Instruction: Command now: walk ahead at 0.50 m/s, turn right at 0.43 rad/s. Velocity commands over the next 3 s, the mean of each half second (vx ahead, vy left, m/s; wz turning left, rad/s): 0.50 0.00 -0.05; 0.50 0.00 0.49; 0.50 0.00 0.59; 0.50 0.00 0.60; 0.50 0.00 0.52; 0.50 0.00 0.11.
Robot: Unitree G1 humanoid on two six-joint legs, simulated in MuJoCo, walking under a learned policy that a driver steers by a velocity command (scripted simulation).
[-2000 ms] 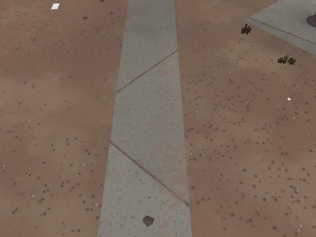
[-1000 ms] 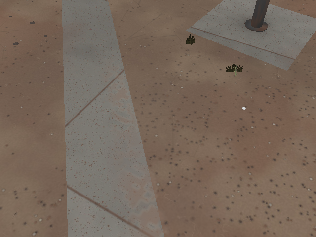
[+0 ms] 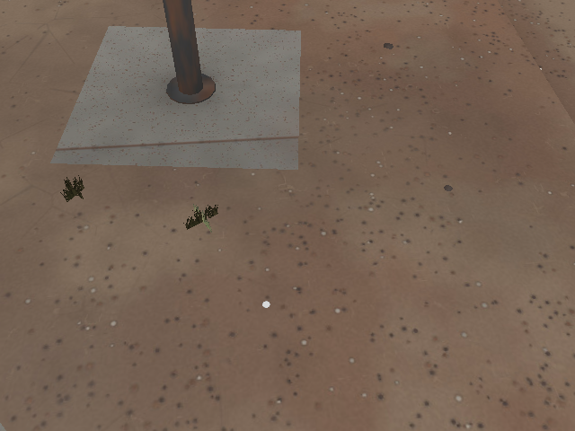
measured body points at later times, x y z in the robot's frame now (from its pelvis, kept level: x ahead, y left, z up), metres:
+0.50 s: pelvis +0.27 -0.07 +0.00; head +0.29 -0.08 +0.45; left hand +0.33 +0.21 -0.11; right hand +0.41 -0.34 -0.12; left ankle +0.40 +0.11 -0.66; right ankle +0.23 -0.16 -0.74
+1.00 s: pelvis +0.56 +0.01 +0.00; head +0.59 +0.03 +0.45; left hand +0.66 +0.32 -0.09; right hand +0.72 -0.23 -0.11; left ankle +0.54 +0.07 -0.74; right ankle +0.70 -0.15 -0.67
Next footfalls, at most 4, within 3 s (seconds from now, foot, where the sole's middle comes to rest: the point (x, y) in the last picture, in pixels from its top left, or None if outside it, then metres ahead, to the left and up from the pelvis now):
0.20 right None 0.27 -0.16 -0.78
0.74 left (249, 389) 0.58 0.08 -0.78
1.22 right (289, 273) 0.89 -0.03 -0.78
1.74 left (151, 258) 0.97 0.35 -0.78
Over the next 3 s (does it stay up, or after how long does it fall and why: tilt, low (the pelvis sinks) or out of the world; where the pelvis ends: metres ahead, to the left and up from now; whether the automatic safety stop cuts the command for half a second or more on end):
stays up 1.22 0.75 0.00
